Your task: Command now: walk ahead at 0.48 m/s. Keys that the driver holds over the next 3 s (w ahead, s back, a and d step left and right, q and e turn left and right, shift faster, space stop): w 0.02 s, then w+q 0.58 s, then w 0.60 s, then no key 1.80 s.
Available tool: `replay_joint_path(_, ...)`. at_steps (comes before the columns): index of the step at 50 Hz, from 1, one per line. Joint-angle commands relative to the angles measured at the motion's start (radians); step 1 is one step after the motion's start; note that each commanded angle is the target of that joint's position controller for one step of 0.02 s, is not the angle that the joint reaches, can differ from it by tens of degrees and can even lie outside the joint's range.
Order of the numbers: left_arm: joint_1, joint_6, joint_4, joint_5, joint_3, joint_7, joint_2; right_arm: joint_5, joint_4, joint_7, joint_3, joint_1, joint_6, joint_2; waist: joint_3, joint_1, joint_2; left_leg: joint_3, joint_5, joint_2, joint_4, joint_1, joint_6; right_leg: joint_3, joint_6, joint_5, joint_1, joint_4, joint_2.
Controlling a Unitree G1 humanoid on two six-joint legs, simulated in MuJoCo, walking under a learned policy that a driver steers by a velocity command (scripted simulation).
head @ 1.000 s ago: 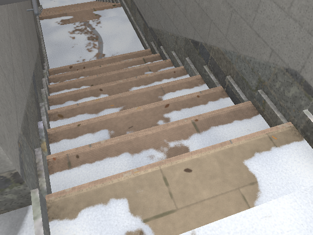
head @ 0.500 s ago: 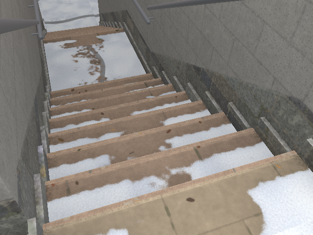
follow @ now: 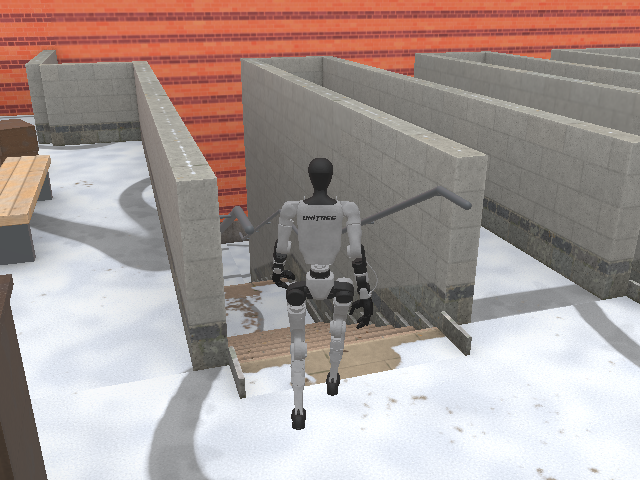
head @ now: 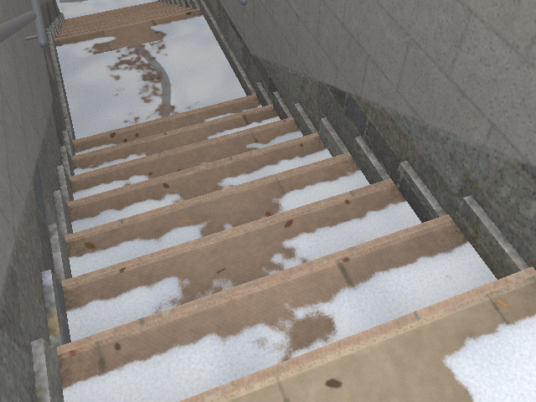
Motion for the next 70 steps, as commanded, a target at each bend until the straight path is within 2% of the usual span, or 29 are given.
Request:
replay_joint_path(1,0.397,0.012,0.079,-0.017,0.069,0.013,0.217,0.008,-0.081,0.021,-0.034,0.037,-0.018,-0.137,-0.244,0.162,-0.108,-0.109,0.045,-0.01,0.696,-0.692,0.048,0.832,-0.214,-0.532,0.703,-0.354,-0.421)
replay_joint_path(2,0.297,0.007,0.058,-0.02,0.053,0.017,0.164,0.0,-0.112,0.018,-0.04,-0.046,-0.02,-0.138,-0.071,0.112,-0.061,-0.099,0.143,0.031,0.672,-0.711,0.06,0.667,-0.175,-0.45,0.518,-0.37,-0.409)
replay_joint_path(5,0.266,-0.027,0.08,-0.011,0.025,0.019,0.062,-0.028,-0.089,0.024,-0.03,-0.015,0.008,-0.056,-0.036,0.025,-0.026,-0.109,0.237,0.099,0.496,-0.528,0.049,0.356,-0.068,-0.139,0.272,-0.426,-0.288)
replay_joint_path(17,0.458,-0.041,0.155,-0.024,0.004,0.035,0.102,-0.019,-0.211,0.066,-0.01,-0.385,0.066,-0.036,0.012,0.057,-0.064,0.066,0.615,0.05,0.082,-0.547,0.04,-0.061,0.051,0.485,0.297,-0.374,-0.21)
replay_joint_path(20,0.511,-0.035,0.174,-0.02,-0.001,0.05,0.111,-0.018,-0.252,0.045,-0.014,-0.45,0.08,-0.068,0.024,0.073,-0.073,0.116,0.453,0.005,0.017,-0.524,0.059,-0.084,0.055,0.66,0.401,-0.305,-0.24)
replay_joint_path(23,0.482,-0.027,0.176,-0.013,0.015,0.08,0.161,-0.013,-0.221,0.013,-0.031,-0.31,0.079,-0.102,-0.052,0.004,-0.134,0.122,0.25,-0.056,-0.04,-0.376,0.114,-0.112,0.045,0.991,0.528,-0.11,-0.271)
replay_joint_path(25,0.425,-0.01,0.146,-0.023,0.019,0.086,0.168,-0.031,-0.149,-0.006,-0.062,-0.063,0.056,-0.148,-0.169,-0.141,-0.035,0.025,0.229,-0.039,-0.215,-0.072,0.192,-0.136,0.047,0.786,0.41,0.306,-0.255)
replay_joint_path(26,0.447,-0.004,0.119,-0.008,0.012,0.075,0.106,-0.032,-0.133,-0.016,-0.081,0.01,0.045,-0.226,-0.236,-0.108,0.145,-0.316,0.302,0.213,-0.258,0.134,0.248,-0.126,0.063,0.051,0.166,0.588,-0.154)
replay_joint_path(27,0.466,-0.005,0.065,-0.035,0.023,0.051,0.094,-0.012,-0.136,-0.006,-0.096,-0.039,0.041,-0.277,-0.203,-0.039,0.3,-0.781,0.419,0.347,-0.381,0.283,0.411,0.04,0.118,-0.42,-0.226,0.827,0.045)
replay_joint_path(28,0.355,-0.021,0.042,-0.026,0.036,0.042,0.174,-0.002,-0.154,0.001,-0.087,-0.095,0.041,-0.235,-0.1,-0.05,0.11,-0.642,0.468,0.334,-0.414,0.223,0.401,0.149,0.112,-0.322,-0.336,0.812,-0.046)
replay_joint_path(31,0.271,-0.013,0.025,0.001,0.036,0.038,0.15,0.004,-0.179,0.011,-0.063,-0.17,0.019,-0.19,-0.015,0.049,-0.096,-0.367,0.754,0.25,-0.451,-0.043,0.302,0.169,0.155,-0.206,-0.167,0.555,-0.123)
replay_joint_path(32,0.342,0.013,0.046,0.022,0.036,0.03,0.122,0.022,-0.167,0.009,-0.056,-0.157,0.012,-0.193,-0.04,0.082,-0.07,-0.321,0.741,0.202,-0.441,-0.066,0.286,0.176,0.167,-0.182,-0.111,0.493,-0.132)
replay_joint_path(36,0.282,0.078,0.025,0.018,0.027,0.006,0.092,0.017,-0.127,0.004,-0.042,-0.044,0.004,-0.194,-0.028,0.063,0.027,-0.224,0.886,0.145,-0.448,-0.113,0.226,0.109,0.188,-0.028,-0.138,0.411,-0.112)
replay_joint_path(41,0.148,0.078,-0.022,0.018,0.071,-0.007,0.176,0.024,-0.115,-0.015,-0.037,0.036,-0.018,-0.201,0.025,0.028,0.079,-0.288,0.552,0.118,-0.367,-0.074,0.149,0.176,0.135,0.283,-0.324,0.293,-0.119)
replay_joint_path(45,0.064,0.057,-0.021,0.034,0.031,-0.035,0.086,0.051,-0.107,-0.053,-0.013,0.021,-0.03,-0.148,0.014,0.014,0.04,-0.22,0.326,0.066,-0.192,-0.33,0.106,0.124,0.132,0.704,-0.06,0.104,-0.066)
replay_joint_path(49,0.01,0.05,-0.054,0.033,0.017,-0.03,0.094,0.008,-0.116,-0.061,-0.012,0.048,-0.012,-0.16,0.073,-0.044,0.067,-0.242,0.411,0.057,-0.009,-0.281,0.121,0.11,0.127,0.586,-0.105,-0.008,-0.039)
replay_joint_path(51,-0.04,0.035,-0.088,0.004,0.008,-0.017,0.084,-0.009,-0.104,-0.083,-0.016,0.064,0.01,-0.168,0.096,-0.083,0.042,-0.247,0.479,0.056,0.113,-0.2,0.125,0.137,0.123,0.545,-0.12,-0.138,-0.066)
replay_joint_path(53,0.165,0.017,-0.041,-0.032,0.018,0.012,0.099,-0.023,-0.092,-0.081,-0.009,0.048,0.019,-0.163,0.045,-0.019,0.033,-0.23,0.57,0.038,0.333,-0.183,0.141,0.149,0.098,0.577,0.091,-0.326,-0.089)
replay_joint_path(55,0.536,0.024,0.082,-0.02,0.053,0.023,0.159,-0.027,-0.087,-0.058,-0.012,0.036,0.012,-0.177,-0.13,0.131,-0.039,-0.181,0.603,-0.003,0.758,-0.258,0.126,0.11,0.067,0.559,0.488,-0.407,-0.097)
replay_joint_path(56,0.678,0.017,0.138,0.015,0.061,0.013,0.225,0.02,-0.08,-0.04,-0.013,0.133,0.003,-0.102,-0.247,0.092,-0.259,-0.077,-0.307,-0.122,1.258,-0.689,0.056,0.252,-0.031,1.099,0.956,0.0,-0.279)
replay_joint_path(57,0.679,0.01,0.11,-0.009,0.061,-0.003,0.233,0.042,-0.114,-0.059,-0.005,0.153,0.009,-0.144,-0.407,0.12,-0.199,-0.093,-0.415,-0.096,1.477,-0.932,0.044,0.408,-0.127,1.226,1.192,0.233,-0.423)
replay_joint_path(58,0.676,0.004,0.106,-0.039,0.056,-0.007,0.218,0.027,-0.128,-0.068,-0.004,0.086,0.015,-0.159,-0.402,0.155,-0.13,-0.107,-0.319,-0.067,1.493,-1.047,0.047,0.453,-0.19,1.081,1.117,0.135,-0.451)
replay_joint_path(59,0.55,-0.002,0.079,-0.043,0.07,0.022,0.262,0.012,-0.185,-0.073,-0.001,0.012,0.021,-0.179,-0.381,0.133,-0.213,-0.085,-0.157,-0.037,1.433,-1.131,0.021,0.632,-0.32,0.429,0.965,-0.073,-0.519)
replay_joint_path(60,0.47,-0.005,0.057,-0.032,0.037,0.032,0.169,-0.031,-0.164,-0.065,-0.018,-0.085,0.032,-0.216,-0.188,0.098,0.045,-0.107,0.021,0.003,1.271,-1.028,0.017,0.556,-0.249,0.177,0.619,-0.201,-0.443)
replay_joint_path(61,0.463,-0.019,0.067,-0.008,0.031,0.028,0.182,-0.046,-0.171,-0.053,-0.014,-0.102,0.061,-0.171,-0.113,0.062,-0.02,-0.124,0.025,0.007,1.174,-0.893,0.004,0.618,-0.27,0.226,0.373,-0.215,-0.476)
replay_joint_path(62,0.437,-0.041,0.084,0.007,0.002,0.015,0.133,-0.048,-0.149,-0.053,-0.023,-0.114,0.082,-0.163,0.009,0.003,0.082,-0.212,0.178,0.029,0.894,-0.804,0.0,0.492,-0.183,0.376,0.17,-0.192,-0.383)
replay_joint_path(64,0.452,-0.062,0.109,-0.021,0.001,0.009,0.129,-0.059,-0.11,-0.029,-0.028,-0.098,0.097,-0.119,0.033,-0.033,0.016,-0.142,0.336,0.038,0.539,-0.67,-0.025,0.328,-0.122,0.449,0.029,-0.215,-0.255)
replay_joint_path(67,0.462,-0.034,0.132,-0.023,-0.025,0.012,0.095,-0.049,-0.08,0.005,-0.002,-0.107,0.112,-0.019,-0.089,-0.027,-0.121,-0.022,0.428,0.024,0.272,-0.436,-0.039,0.203,-0.077,0.808,0.041,-0.148,-0.208)
replay_joint_path(70,0.418,-0.013,0.113,-0.036,-0.021,0.001,0.135,-0.033,-0.044,0.004,-0.017,-0.108,0.126,-0.065,-0.095,-0.041,-0.118,0.017,0.536,-0.003,0.358,-0.301,0.009,0.207,-0.024,0.676,-0.039,-0.114,-0.188)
